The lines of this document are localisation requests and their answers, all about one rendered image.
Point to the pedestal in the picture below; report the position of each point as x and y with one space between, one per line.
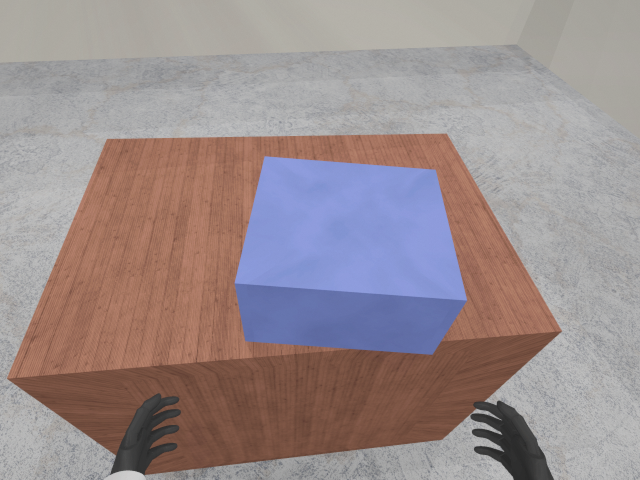
141 300

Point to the robot left hand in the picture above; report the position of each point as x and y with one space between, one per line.
134 453

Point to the robot right hand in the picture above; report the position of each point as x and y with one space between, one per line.
522 457

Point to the carton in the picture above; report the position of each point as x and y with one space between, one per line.
347 255

